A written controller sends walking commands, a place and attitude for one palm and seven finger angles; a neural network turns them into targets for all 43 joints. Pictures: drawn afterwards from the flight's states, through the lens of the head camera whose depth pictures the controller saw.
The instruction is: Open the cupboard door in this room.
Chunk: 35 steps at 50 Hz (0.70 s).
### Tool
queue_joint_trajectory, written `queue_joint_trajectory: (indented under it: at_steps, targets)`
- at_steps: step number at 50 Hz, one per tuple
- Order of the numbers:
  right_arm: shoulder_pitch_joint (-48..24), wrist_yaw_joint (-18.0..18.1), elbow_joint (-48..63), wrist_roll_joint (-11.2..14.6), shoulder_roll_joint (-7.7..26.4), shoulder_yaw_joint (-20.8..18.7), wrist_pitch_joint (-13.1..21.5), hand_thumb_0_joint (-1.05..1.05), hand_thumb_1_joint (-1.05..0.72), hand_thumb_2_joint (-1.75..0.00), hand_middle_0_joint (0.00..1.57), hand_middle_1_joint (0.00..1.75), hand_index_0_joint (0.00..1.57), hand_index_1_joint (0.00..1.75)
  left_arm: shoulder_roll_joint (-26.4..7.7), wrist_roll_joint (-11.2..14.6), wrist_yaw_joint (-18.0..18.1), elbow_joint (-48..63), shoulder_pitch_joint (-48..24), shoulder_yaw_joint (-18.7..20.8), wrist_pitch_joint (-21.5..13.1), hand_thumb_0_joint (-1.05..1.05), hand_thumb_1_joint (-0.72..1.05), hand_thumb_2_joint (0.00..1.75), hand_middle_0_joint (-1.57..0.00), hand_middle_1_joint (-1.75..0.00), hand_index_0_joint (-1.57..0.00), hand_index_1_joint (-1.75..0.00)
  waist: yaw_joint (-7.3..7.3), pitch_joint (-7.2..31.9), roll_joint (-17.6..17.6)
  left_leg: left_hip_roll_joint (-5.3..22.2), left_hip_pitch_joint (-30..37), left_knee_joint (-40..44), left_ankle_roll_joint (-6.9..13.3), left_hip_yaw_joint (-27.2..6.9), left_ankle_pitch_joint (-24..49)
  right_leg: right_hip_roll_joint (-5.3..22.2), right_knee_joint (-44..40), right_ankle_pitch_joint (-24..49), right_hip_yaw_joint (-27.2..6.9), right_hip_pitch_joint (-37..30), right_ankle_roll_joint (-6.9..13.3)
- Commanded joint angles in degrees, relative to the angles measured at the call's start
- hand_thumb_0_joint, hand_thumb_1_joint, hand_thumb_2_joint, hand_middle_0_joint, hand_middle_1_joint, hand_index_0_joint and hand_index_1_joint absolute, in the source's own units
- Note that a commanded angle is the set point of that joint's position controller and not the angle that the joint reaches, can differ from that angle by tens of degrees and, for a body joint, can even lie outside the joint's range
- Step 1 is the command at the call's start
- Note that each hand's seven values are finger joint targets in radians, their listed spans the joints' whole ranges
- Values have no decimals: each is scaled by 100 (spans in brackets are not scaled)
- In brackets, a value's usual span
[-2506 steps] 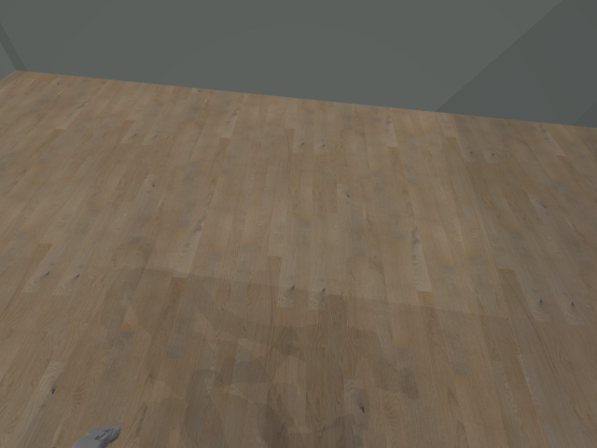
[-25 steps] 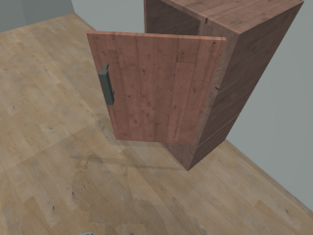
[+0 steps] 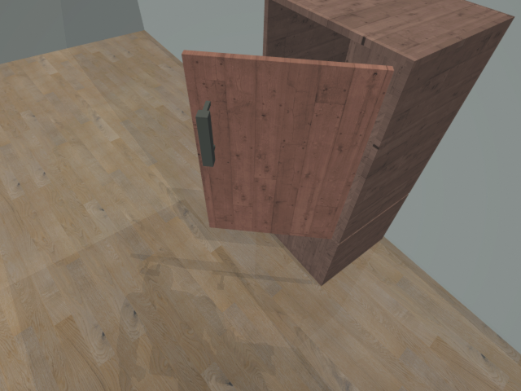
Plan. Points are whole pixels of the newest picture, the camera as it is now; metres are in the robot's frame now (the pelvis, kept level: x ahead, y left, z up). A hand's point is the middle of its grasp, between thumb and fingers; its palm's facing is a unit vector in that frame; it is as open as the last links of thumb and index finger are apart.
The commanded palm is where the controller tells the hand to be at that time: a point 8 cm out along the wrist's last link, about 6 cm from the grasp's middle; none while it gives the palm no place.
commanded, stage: come to a stop and stand still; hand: left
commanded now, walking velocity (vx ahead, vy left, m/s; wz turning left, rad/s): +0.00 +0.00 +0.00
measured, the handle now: (208, 134) +0.63 +0.17 +0.01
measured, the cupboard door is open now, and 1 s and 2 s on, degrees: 48 48 48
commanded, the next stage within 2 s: look again from close up in 1.22 s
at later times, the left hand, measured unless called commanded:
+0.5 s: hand out of the picture -0.01 +0.13 -0.18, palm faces +0.03 -0.99 -0.14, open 7.4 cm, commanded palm none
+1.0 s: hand out of the picture +0.01 +0.13 -0.18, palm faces +0.05 -0.99 -0.15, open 7.4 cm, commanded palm none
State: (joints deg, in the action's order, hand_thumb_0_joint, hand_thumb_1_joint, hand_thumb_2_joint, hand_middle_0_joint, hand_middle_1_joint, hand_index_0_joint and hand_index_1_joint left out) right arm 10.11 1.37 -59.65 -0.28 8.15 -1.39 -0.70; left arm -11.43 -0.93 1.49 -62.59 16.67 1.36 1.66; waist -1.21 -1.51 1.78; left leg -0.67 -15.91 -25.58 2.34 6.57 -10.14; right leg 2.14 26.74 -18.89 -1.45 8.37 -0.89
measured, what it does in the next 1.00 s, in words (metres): stands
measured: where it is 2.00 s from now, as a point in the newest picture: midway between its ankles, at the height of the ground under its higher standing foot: outside the picture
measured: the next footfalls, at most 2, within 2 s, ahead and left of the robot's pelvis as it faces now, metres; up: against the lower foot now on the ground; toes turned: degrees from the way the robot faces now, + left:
none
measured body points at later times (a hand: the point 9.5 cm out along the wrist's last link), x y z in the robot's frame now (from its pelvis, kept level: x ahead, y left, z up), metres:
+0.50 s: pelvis +0.00 -0.02 +0.00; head +0.02 -0.01 +0.45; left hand -0.01 +0.19 -0.16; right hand -0.05 -0.24 -0.15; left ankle +0.04 +0.09 -0.74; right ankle -0.05 -0.13 -0.74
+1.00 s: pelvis +0.03 -0.03 +0.00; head +0.05 -0.02 +0.45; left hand +0.01 +0.18 -0.16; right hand +0.04 -0.25 -0.15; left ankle +0.04 +0.09 -0.74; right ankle -0.05 -0.13 -0.74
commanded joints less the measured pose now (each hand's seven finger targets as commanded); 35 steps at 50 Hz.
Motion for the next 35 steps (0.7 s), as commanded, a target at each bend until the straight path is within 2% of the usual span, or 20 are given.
queue_joint_trajectory:
  at_steps: [1, 2, 3, 6, 8, 11, 13, 14, 18, 23, 24, 25, 28, 35]
  targets:
    - [550, 0, 12, -11, 738, -135, 123, 0, -90, -90, 20, 30, 20, 30, -482, 20, 36, 170, 182, 14, -240, 0, 90, 90, -20, -30, -20, -30, 250, 369, 224, 678, 1210, 377, -87, -856, 537, 376, -707, 976, -457, 694, 283]
    - [567, 9, -35, -7, 770, -148, 128, 0, -90, -90, 20, 30, 20, 30, -390, 24, 53, 126, 193, -17, -258, 0, 90, 90, -20, -30, -20, -30, 242, 352, 427, 710, 1174, 366, -72, -833, 553, 403, -768, 1032, -420, 602, 254]
    - [577, 7, -71, 1, 774, -147, 115, 0, -90, -90, 20, 30, 20, 30, -363, 25, 61, 125, 176, -33, -248, 0, 90, 90, -20, -30, -20, -30, 257, 135, 508, 690, 1079, 450, -87, -840, 334, 399, -846, 774, -435, 685, 245]
    - [583, -3, -215, -15, 705, -94, 74, 0, -90, -90, 20, 30, 20, 30, -301, 25, 69, 63, 235, -60, -222, 0, 90, 90, -20, -30, -20, -30, 238, -487, 198, 624, 797, 625, -130, -823, -137, 382, -1034, 184, -496, 943, 272]
    - [658, -2, -278, -28, 667, -72, 48, 0, -90, -90, 20, 30, 20, 30, -304, 28, 64, 17, 293, -59, -206, 0, 90, 90, -20, -30, -20, -30, 228, -637, -31, 587, 683, 698, -153, -823, -419, 360, -1098, -132, -508, 1001, 286]
    - [782, 4, -352, -42, 610, -52, 27, 0, -90, -90, 20, 30, 20, 30, -290, 34, 62, -6, 346, -58, -205, 0, 90, 90, -20, -30, -20, -30, 223, -678, -120, 552, 602, 683, -169, -803, -515, 351, -1148, -315, -505, 993, 304]
    - [865, 18, -413, -50, 571, -40, 50, 0, -90, -90, 20, 30, 20, 30, -265, 44, 61, -22, 373, -48, -220, 0, 90, 90, -20, -30, -20, -30, 211, -557, -138, 563, 605, 687, -169, -806, -411, 357, -1111, -154, -466, 845, 321]
    - [898, 20, -419, -45, 552, -34, 50, 0, -90, -90, 20, 30, 20, 30, -257, 45, 67, -26, 383, -52, -225, 0, 90, 90, -20, -30, -20, -30, 189, -553, -37, 571, 586, 641, -163, -806, -367, 344, -1127, -124, -447, 796, 321]
    - [1003, 52, -500, -53, 497, -18, 92, 0, -90, -90, 20, 30, 20, 30, -182, 69, 69, -78, 416, -53, -242, 0, 90, 90, -20, -30, -20, -30, 171, -467, -237, 595, 578, 635, -164, -817, -108, 352, -1043, 219, -437, 619, 349]
    - [1110, 84, -556, -39, 457, -2, 141, 0, -90, -90, 20, 30, 20, 30, -135, 79, 82, -122, 484, -46, -259, 0, 90, 90, -20, -30, -20, -30, 150, -285, -202, 652, 647, 531, -140, -830, 415, 347, -947, 715, -357, 359, 351]
    - [1105, 90, -569, -39, 438, -3, 142, 0, -90, -90, 20, 30, 20, 30, -84, 72, 94, -130, 512, -46, -263, 0, 90, 90, -20, -30, -20, -30, 134, -353, -120, 671, 659, 493, -131, -822, 470, 327, -956, 774, -341, 381, 352]
    - [1136, 95, -574, -43, 434, 1, 149, 0, -90, -90, 20, 30, 20, 30, -85, 75, 96, -133, 508, -50, -263, 0, 90, 90, -20, -30, -20, -30, 150, -323, -190, 674, 657, 486, -127, -828, 574, 341, -928, 880, -338, 340, 349]
    - [1167, 106, -592, -41, 429, -11, 158, 0, -90, -90, 20, 30, 20, 30, -71, 73, 101, -134, 505, -37, -266, 0, 90, 90, -20, -30, -20, -30, 156, -269, -84, 692, 678, 463, -125, -826, 673, 329, -894, 982, -308, 274, 336]
    - [1041, 115, -574, -37, 407, -23, 164, 0, -90, -90, 20, 30, 20, 30, -49, 55, 117, -147, 564, -40, -279, 0, 90, 90, -20, -30, -20, -30, 159, -324, -83, 703, 786, 370, -113, -800, 914, 357, -875, 1361, -301, 279, 311]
